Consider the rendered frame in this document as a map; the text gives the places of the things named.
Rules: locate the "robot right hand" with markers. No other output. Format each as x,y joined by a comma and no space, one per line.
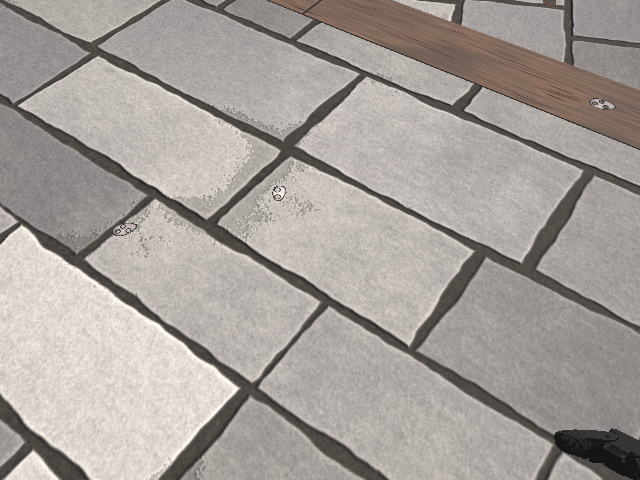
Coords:
617,450

